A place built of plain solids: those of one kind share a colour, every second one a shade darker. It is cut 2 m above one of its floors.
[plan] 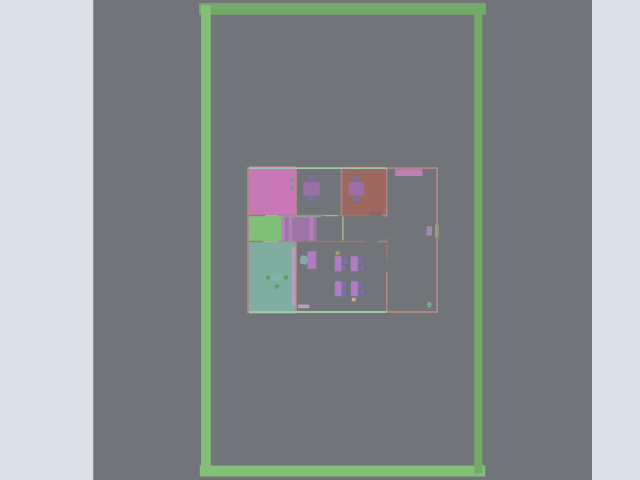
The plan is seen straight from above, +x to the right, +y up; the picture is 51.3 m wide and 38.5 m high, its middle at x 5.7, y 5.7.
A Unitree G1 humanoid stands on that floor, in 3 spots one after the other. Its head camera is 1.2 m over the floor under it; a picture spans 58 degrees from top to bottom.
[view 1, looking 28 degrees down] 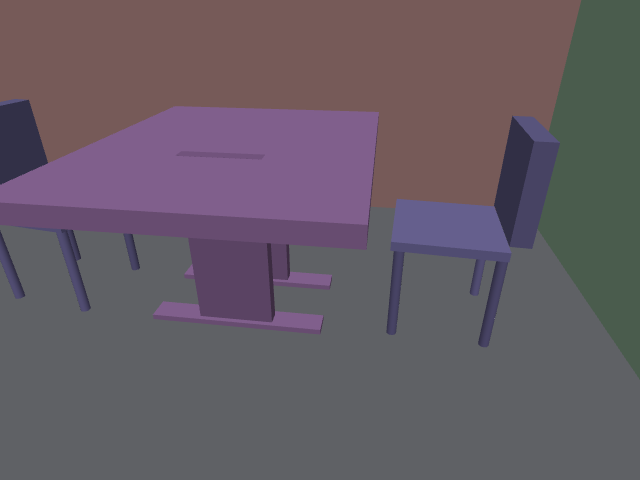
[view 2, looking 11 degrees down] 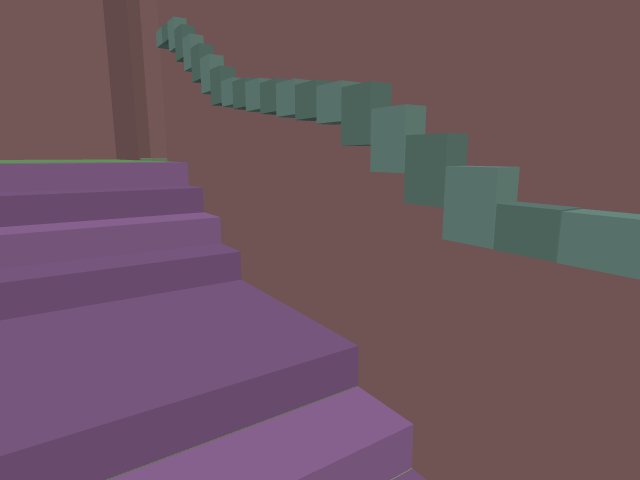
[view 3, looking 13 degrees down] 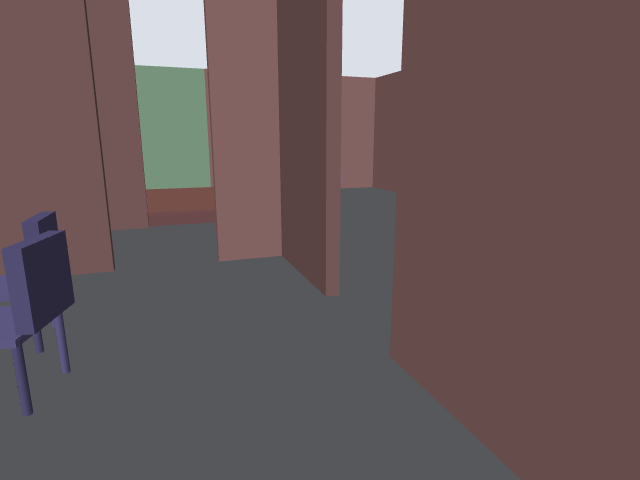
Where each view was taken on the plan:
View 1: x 6.63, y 10.39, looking -172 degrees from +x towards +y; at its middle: meeting_table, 1.09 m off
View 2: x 6.04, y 6.62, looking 146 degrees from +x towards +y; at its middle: wall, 1.79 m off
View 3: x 9.85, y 1.20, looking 70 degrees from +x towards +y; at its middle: wall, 3.43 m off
